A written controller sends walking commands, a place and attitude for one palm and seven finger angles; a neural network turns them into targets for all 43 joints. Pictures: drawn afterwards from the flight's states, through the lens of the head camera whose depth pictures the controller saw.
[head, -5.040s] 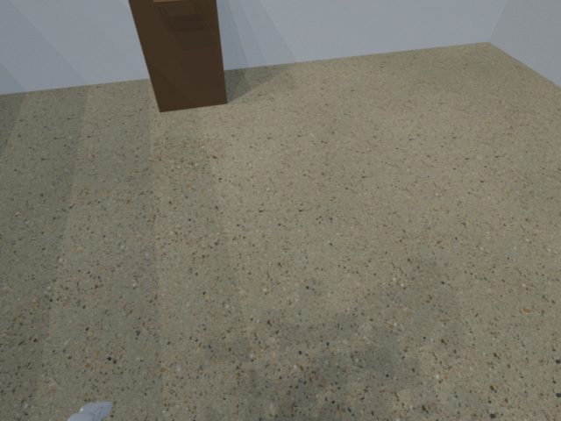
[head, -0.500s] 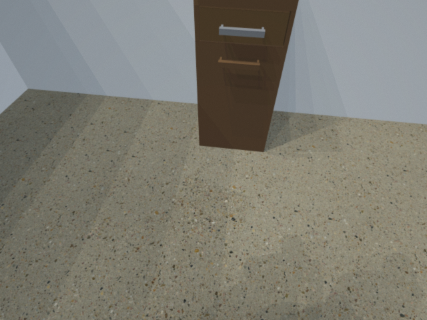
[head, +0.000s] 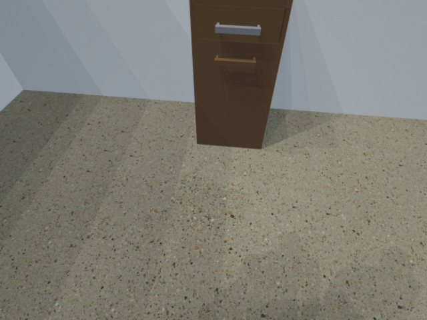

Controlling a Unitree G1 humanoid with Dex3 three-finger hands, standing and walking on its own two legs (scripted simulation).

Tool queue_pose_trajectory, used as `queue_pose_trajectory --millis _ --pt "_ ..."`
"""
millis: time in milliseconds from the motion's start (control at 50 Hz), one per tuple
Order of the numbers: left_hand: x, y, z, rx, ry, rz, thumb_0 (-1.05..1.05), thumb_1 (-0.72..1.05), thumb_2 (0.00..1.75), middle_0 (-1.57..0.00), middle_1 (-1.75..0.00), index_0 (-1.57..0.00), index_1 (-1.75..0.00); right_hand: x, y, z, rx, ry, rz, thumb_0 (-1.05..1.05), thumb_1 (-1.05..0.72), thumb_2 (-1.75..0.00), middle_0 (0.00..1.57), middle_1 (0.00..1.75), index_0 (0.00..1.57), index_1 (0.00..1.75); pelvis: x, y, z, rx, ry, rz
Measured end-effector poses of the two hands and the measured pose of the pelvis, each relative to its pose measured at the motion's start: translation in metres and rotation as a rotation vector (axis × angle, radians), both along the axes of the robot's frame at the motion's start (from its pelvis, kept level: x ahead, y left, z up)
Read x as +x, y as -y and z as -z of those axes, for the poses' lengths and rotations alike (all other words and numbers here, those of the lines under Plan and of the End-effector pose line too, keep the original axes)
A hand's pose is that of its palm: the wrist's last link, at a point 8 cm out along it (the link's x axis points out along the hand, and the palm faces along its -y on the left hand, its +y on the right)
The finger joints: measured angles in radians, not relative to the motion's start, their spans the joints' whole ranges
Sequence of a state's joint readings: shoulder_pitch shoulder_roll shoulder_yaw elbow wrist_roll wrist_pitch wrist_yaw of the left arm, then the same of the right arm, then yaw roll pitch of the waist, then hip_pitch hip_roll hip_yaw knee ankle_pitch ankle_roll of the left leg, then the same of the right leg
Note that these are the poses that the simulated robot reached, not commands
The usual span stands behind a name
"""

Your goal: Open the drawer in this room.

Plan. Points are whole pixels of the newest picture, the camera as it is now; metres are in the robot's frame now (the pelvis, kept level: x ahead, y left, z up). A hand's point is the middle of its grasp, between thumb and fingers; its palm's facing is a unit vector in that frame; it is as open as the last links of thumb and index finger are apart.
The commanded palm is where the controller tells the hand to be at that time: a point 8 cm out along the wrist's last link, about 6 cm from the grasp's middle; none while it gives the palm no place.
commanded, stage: walk to a spot facing it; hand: left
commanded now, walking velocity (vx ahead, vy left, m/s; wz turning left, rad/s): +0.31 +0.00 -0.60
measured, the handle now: (238, 27) +1.26 -0.04 +0.01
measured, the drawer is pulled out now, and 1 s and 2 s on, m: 0.00 0.00 0.00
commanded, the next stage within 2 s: turn to face it in 1.22 s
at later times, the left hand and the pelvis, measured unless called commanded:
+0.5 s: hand out of the picture +0.14 +0.15 -0.18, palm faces -0.10 -0.96 -0.25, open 7.4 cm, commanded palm none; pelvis +0.07 -0.04 -0.02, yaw -11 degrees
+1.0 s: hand (169, 225) +0.39 +0.15 -0.19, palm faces -0.35 -0.92 -0.18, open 7.4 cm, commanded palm none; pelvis +0.29 -0.03 -0.01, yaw -25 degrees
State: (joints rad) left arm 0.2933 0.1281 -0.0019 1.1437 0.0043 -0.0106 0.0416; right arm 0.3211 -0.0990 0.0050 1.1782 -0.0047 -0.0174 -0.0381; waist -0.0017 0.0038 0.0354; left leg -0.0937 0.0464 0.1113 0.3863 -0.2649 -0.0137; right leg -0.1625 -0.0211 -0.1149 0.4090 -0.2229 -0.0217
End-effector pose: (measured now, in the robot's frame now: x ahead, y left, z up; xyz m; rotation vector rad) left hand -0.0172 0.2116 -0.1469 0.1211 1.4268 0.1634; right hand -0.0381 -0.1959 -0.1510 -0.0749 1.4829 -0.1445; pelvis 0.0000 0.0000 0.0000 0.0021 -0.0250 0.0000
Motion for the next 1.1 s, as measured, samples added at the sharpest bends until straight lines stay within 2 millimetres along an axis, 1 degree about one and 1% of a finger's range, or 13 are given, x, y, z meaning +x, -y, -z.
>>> queue_pose_trajectory --millis 160,240,300,400,440,500,640,780,860,920,980,1040,1100 --pt "0.000 -0.004 0.006 -0.021 -0.026 0.014 0.00 0.91 0.89 -0.19 -0.30 -0.19 -0.29 -0.004 0.003 0.003 -0.022 0.005 0.043 0.00 -0.91 -0.89 0.19 0.29 0.20 0.30 0.002 -0.004 0.006 -0.002 -0.010 0.047" --pt "0.013 -0.008 0.008 -0.021 -0.055 0.050 0.00 0.91 0.89 -0.19 -0.30 -0.19 -0.29 -0.004 0.012 0.006 -0.043 0.026 0.102 0.00 -0.91 -0.89 0.20 0.29 0.20 0.30 0.012 -0.003 0.011 0.006 -0.024 0.088" --pt "0.041 -0.005 0.004 -0.010 -0.049 0.094 0.01 0.91 0.89 -0.19 -0.30 -0.19 -0.29 -0.004 0.022 0.007 -0.051 0.028 0.141 0.00 -0.91 -0.89 0.20 0.29 0.20 0.30 0.024 0.004 0.011 0.013 -0.029 0.121" --pt "0.116 0.005 0.003 0.032 0.067 0.171 0.01 0.92 0.89 -0.19 -0.30 -0.19 -0.29 0.002 0.047 0.019 -0.044 -0.010 0.173 0.00 -0.91 -0.89 0.20 0.30 0.20 0.30 0.050 0.026 0.021 0.007 -0.026 0.164" --pt "0.141 0.008 0.006 0.054 0.135 0.174 0.01 0.92 0.89 -0.19 -0.30 -0.19 -0.29 0.015 0.060 0.025 -0.040 -0.024 0.167 0.00 -0.91 -0.89 0.20 0.29 0.20 0.30 0.058 0.036 0.027 0.004 -0.021 0.172" --pt "0.160 0.014 0.000 0.066 0.162 0.180 0.01 0.91 0.89 -0.19 -0.30 -0.19 -0.29 0.059 0.081 0.018 -0.062 0.033 0.154 0.01 -0.91 -0.89 0.19 0.29 0.20 0.30 0.073 0.044 0.021 0.000 -0.018 0.197" --pt "0.189 0.029 -0.012 0.032 0.067 0.257 0.00 0.91 0.89 -0.19 -0.30 -0.20 -0.29 0.200 0.113 -0.019 -0.119 0.349 0.156 0.01 -0.91 -0.89 0.19 0.29 0.20 0.30 0.121 0.049 0.002 0.013 -0.038 0.266" --pt "0.238 0.025 0.000 -0.008 0.011 0.261 0.00 0.90 0.89 -0.20 -0.30 -0.20 -0.30 0.310 0.108 -0.036 -0.138 0.472 0.118 0.00 -0.91 -0.89 0.19 0.29 0.20 0.30 0.187 0.040 0.005 -0.001 -0.041 0.316" --pt "0.284 0.011 0.021 -0.020 -0.027 0.273 0.00 0.90 0.89 -0.20 -0.30 -0.20 -0.30 0.350 0.099 -0.028 -0.177 0.499 0.123 0.00 -0.91 -0.89 0.19 0.29 0.20 0.30 0.233 0.029 0.021 -0.014 -0.038 0.358" --pt "0.334 0.007 0.022 -0.012 -0.021 0.331 0.01 0.90 0.89 -0.20 -0.30 -0.20 -0.29 0.345 0.091 -0.027 -0.187 0.455 0.176 0.00 -0.91 -0.89 0.20 0.29 0.20 0.30 0.257 0.027 0.018 -0.014 -0.024 0.398" --pt "0.397 0.013 0.014 -0.007 0.038 0.398 0.01 0.91 0.89 -0.19 -0.30 -0.19 -0.29 0.319 0.079 -0.025 -0.179 0.353 0.260 0.00 -0.91 -0.89 0.20 0.29 0.20 0.30 0.278 0.029 0.010 -0.014 -0.023 0.431" --pt "0.461 0.029 0.003 -0.006 0.113 0.467 0.01 0.91 0.89 -0.19 -0.30 -0.19 -0.29 0.286 0.075 -0.026 -0.193 0.239 0.370 -0.01 -0.93 -0.89 0.20 0.30 0.20 0.30 0.300 0.034 0.003 -0.008 -0.031 0.469" --pt "0.519 0.056 -0.005 -0.012 0.176 0.540 0.01 0.91 0.89 -0.19 -0.30 -0.19 -0.29 0.253 0.071 -0.026 -0.190 0.125 0.449 -0.01 -0.94 -0.89 0.20 0.30 0.20 0.30 0.321 0.043 0.001 -0.001 -0.036 0.507"
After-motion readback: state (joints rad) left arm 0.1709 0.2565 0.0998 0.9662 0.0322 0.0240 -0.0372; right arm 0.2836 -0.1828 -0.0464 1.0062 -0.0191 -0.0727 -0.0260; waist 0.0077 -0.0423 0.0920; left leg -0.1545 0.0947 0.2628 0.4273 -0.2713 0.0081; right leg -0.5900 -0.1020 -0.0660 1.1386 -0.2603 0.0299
